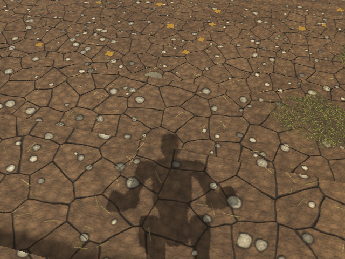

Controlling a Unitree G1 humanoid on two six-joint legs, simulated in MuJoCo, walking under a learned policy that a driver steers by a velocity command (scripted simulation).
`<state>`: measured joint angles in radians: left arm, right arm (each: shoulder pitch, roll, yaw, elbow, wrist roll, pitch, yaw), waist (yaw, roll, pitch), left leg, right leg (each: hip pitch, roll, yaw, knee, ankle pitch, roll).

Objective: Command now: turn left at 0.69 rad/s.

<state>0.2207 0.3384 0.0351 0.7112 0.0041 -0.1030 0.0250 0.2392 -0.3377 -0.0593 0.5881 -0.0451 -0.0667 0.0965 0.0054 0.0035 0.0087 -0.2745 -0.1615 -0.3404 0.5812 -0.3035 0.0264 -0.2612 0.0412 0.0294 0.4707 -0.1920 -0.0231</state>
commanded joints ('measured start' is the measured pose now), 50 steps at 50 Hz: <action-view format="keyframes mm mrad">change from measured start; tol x32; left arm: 1 78 255 71 -78 24 -28 -6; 50 86 115 36 -151 27 -7 -86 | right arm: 1 -6 -78 -15 -88 -29 -10 -19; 50 -63 -44 61 43 -24 -14 -67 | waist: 1 31 -157 -112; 50 118 -127 26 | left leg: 1 -365 20 115 354 -400 -95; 4 -283 152 206 591 -329 -140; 17 301 627 3 -353 467 353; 27 251 504 437 -311 325 136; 31 -167 177 506 261 -418 -130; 50 -324 193 318 96 -12 -89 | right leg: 1 353 -480 545 -193 601 -471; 7 -53 -97 67 -114 519 -98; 11 67 -229 332 -65 416 -235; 18 -309 -84 22 609 -418 11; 28 41 -47 -120 17 116 -32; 30 344 -196 110 -61 713 -247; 31 566 -388 522 -120 684 -453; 41 -10 -161 357 -264 79 -236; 50 170 -235 531 -156 -448 -194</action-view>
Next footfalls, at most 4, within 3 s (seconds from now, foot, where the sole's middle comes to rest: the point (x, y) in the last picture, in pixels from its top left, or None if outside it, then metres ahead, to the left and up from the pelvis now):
0.22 left None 0.04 0.12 -0.77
0.58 right None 0.06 -0.16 -0.77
1.14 left None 0.23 -0.03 -0.77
1.74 right None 0.52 -0.43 -0.94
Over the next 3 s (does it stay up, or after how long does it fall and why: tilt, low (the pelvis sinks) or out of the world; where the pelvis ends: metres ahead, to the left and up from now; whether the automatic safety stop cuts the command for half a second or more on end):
stays up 1.48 -0.39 -0.34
